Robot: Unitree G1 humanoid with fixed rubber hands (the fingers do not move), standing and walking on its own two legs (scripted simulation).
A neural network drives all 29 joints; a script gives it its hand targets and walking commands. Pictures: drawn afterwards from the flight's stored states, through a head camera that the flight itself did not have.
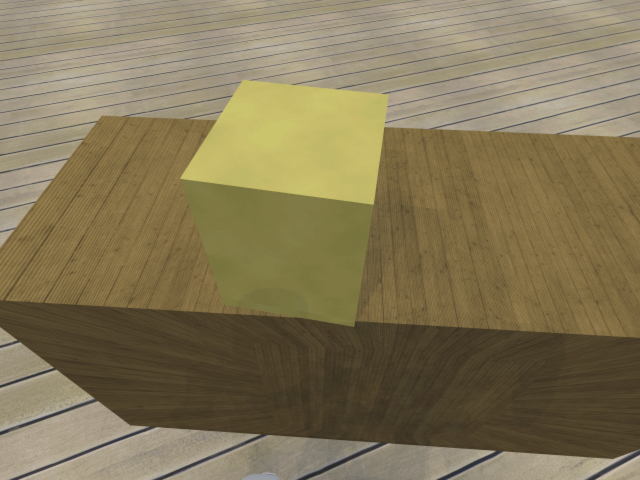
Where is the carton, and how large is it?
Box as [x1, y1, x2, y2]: [180, 80, 388, 326]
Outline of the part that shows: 242,80 180,178 224,304 353,326 373,205 388,95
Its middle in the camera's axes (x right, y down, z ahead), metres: -0.03 -0.05 +0.55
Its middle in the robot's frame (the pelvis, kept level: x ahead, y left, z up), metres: +0.46 +0.06 +0.08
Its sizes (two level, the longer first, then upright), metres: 0.210 0.200 0.250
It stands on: a pedestal, 0.70 m high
